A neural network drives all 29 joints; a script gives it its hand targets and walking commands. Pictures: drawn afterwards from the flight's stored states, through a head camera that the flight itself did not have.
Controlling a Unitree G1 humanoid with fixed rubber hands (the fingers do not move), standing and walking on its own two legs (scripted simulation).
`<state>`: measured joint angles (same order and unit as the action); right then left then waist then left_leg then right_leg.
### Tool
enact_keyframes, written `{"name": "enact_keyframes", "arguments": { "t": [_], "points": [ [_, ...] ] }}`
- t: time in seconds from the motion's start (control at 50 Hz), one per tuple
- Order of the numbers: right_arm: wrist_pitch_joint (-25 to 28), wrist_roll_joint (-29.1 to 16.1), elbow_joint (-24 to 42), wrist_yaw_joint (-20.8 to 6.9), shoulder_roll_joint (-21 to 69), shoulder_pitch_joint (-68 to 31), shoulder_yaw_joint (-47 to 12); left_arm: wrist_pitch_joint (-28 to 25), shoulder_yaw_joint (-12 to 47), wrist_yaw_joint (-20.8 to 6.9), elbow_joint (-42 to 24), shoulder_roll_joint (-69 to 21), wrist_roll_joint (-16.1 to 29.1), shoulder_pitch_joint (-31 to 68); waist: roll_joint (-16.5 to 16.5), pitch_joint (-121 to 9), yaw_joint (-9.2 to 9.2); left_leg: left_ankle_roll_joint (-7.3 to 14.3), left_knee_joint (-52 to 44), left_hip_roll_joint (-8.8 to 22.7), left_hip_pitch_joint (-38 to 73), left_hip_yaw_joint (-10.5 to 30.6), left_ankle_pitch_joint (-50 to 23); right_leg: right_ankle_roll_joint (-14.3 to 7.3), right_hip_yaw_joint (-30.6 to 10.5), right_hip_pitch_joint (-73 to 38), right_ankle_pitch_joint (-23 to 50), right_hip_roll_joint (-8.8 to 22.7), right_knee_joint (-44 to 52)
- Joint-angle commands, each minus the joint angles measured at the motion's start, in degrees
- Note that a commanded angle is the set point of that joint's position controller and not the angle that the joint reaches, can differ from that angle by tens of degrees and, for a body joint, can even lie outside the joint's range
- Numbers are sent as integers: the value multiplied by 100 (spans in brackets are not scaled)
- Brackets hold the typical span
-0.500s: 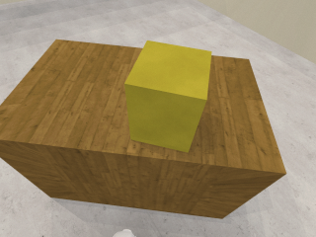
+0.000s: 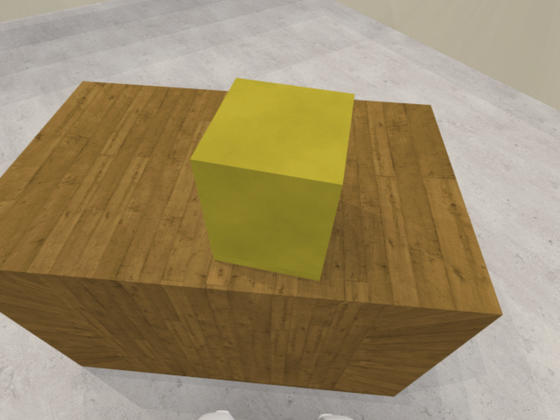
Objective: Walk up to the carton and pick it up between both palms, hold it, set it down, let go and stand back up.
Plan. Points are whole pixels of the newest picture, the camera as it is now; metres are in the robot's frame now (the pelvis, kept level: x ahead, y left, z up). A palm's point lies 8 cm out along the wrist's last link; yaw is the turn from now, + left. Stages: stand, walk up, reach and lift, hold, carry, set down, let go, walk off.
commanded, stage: walk up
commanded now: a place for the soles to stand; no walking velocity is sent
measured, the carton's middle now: (279, 182) +0.49 +0.00 +0.04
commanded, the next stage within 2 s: reach and lift in 1.52 s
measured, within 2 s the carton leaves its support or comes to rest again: neither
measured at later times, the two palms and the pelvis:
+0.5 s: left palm out of the picture +0.10 +0.30 -0.10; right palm out of the picture +0.08 -0.30 -0.11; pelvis +0.00 +0.00 +0.00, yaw +0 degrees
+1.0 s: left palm out of the picture +0.09 +0.31 -0.11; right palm out of the picture +0.08 -0.29 -0.10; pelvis +0.00 +0.01 +0.00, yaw +0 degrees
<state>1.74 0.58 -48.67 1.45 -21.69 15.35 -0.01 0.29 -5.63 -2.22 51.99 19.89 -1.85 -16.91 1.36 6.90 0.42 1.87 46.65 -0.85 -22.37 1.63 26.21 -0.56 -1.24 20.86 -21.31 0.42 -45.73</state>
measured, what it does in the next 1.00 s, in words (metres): stands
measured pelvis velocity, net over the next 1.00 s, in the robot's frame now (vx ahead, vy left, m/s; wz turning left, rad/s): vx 0.00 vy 0.01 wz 0.01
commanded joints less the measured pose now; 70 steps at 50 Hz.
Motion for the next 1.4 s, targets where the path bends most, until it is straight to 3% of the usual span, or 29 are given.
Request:
{"name": "enact_keyframes", "arguments": {
  "t": [0.0,0.04,0.06,0.08,0.12,0.14,0.16,0.2,0.22,0.24,0.26,0.28,0.3,0.32,0.36,0.38,0.42,0.46,0.5,0.54,0.56,0.58,0.6,0.62,0.64,0.7,0.8,1.08,1.38],
  "points": [
    [235,-4,53,48,-1157,-218,454,-311,-210,190,-469,1618,66,452,634,-465,-24,69,28,98,-171,-233,66,-1029,-2037,-372,1486,1172,2049],
    [294,-6,-46,82,-1142,38,452,-249,-166,180,-509,1581,137,559,583,-784,-148,88,-817,32,562,-340,-749,-870,-1603,-282,2211,1000,1558],
    [333,15,-69,106,-1154,96,461,-220,-123,181,-529,1480,166,604,469,-912,-184,103,-1066,131,946,-128,-1285,-717,-1395,-82,2329,895,1287],
    [367,46,-52,139,-1305,121,498,-205,-77,180,-545,1358,208,627,131,-1092,-189,215,-1237,498,1296,447,-1786,-513,-1179,203,2268,717,862],
    [406,105,26,188,-1740,2,585,-137,-56,178,-475,1266,240,547,-485,-1211,-69,962,-1798,1604,1171,2111,-1607,-122,-503,485,872,28,-214],
    [381,85,42,176,-1857,-143,605,-81,-105,196,-382,1352,209,509,-656,-1002,-15,1318,-1979,1989,677,2350,-1345,-86,-125,313,-363,-102,-448],
    [363,96,100,159,-1894,-386,618,-72,-121,196,-323,1339,160,368,-781,-902,77,1380,-1977,2058,441,2355,-1292,-113,-121,133,-729,-49,-430],
    [321,100,194,137,-1727,-741,537,-126,-157,166,-169,1348,101,148,-697,-812,296,985,-1599,1640,-30,1762,-1251,-245,-275,-345,-208,102,373],
    [303,70,218,126,-1561,-739,485,-178,-187,162,-126,1458,78,124,-328,-833,303,650,-1146,1188,-305,1245,-1367,-387,-763,-658,552,312,977],
    [277,17,227,121,-1320,-674,437,-243,-223,159,-124,1611,48,195,311,-874,219,278,-337,570,-532,489,-1331,-679,-1665,-844,849,784,1626],
    [251,16,226,117,-1168,-704,400,-284,-231,152,-204,1733,78,405,596,-718,157,39,210,102,-712,-134,-629,-1016,-2432,-767,988,1303,2040],
    [238,32,187,123,-1205,-621,420,-289,-227,151,-274,1791,85,590,572,-671,94,48,217,74,-651,-186,339,-1306,-2625,-674,1235,1568,2029],
    [255,37,139,108,-1203,-457,420,-291,-200,157,-324,1759,88,706,564,-680,25,50,94,134,-420,-133,467,-1350,-2524,-578,1494,1562,1935],
    [288,49,100,89,-1178,-363,423,-274,-171,163,-333,1695,98,808,530,-675,-49,88,-314,176,-96,-98,32,-1208,-2225,-376,1638,1398,1801],
    [380,81,6,79,-1246,-102,473,-228,-113,167,-427,1469,137,1085,255,-814,-206,180,-900,386,811,182,-1553,-684,-1369,169,1887,884,1320],
    [407,95,33,95,-1410,-44,519,-207,-110,165,-456,1419,156,1089,54,-935,-201,355,-1101,690,955,740,-1793,-452,-1066,314,1705,584,970],
    [384,94,76,109,-1737,-135,588,-130,-133,152,-395,1395,164,926,-460,-921,-68,941,-1662,1435,585,1787,-1022,-225,-505,334,343,58,131],
    [353,108,136,105,-1793,-454,585,-98,-140,153,-305,1324,122,712,-745,-737,94,1158,-1920,1790,206,2069,-806,-187,-178,109,-303,-36,-95],
    [321,107,235,97,-1688,-729,522,-145,-173,138,-222,1401,74,510,-537,-727,238,846,-1590,1485,-226,1650,-658,-318,-496,-325,-81,142,601],
    [258,45,231,83,-1340,-688,455,-239,-219,117,-250,1631,34,620,488,-637,109,212,-383,379,-593,245,-295,-788,-1924,-478,-104,854,1985],
    [239,68,200,83,-1251,-686,439,-258,-235,106,-304,1732,57,762,634,-549,77,59,31,68,-642,-216,74,-1067,-2509,-417,-57,1294,2270],
    [239,73,170,79,-1259,-563,450,-257,-235,110,-365,1776,62,873,547,-538,28,52,49,87,-467,-189,406,-1244,-2667,-257,77,1465,2268],
    [267,73,122,65,-1242,-438,453,-250,-207,124,-395,1753,69,979,501,-535,-39,76,-183,131,-152,-141,289,-1213,-2480,-80,268,1402,2138],
    [224,130,127,-1,-1175,-494,466,-325,-114,190,-278,1677,136,1026,107,-569,-112,101,-553,295,88,122,-271,-959,-2425,36,431,1407,2024],
    [243,126,98,-24,-1169,-452,469,-341,-76,207,-292,1587,145,1132,3,-619,-177,137,-855,372,469,223,-946,-721,-1963,214,649,1168,1843],
    [277,97,121,-39,-1324,-612,467,-343,12,212,-211,1365,193,1075,-277,-943,-53,342,-1291,741,733,830,-1509,-317,-1061,78,754,535,1440],
    [212,62,96,-29,-1276,-775,416,-330,31,215,-61,1502,192,1080,-277,-911,-13,271,-1224,612,534,590,-1482,-431,-1179,-167,846,601,1460],
    [180,107,96,-58,-1337,-930,431,-266,82,190,157,1393,167,1128,-564,-698,57,337,-1842,779,226,917,-419,-372,-870,-251,228,342,1489],
    [168,88,100,-50,-1302,-919,424,-271,111,202,266,1393,177,1141,-626,-862,22,305,-1730,782,485,834,-1045,-342,-812,-350,860,359,1408]
  ]
}}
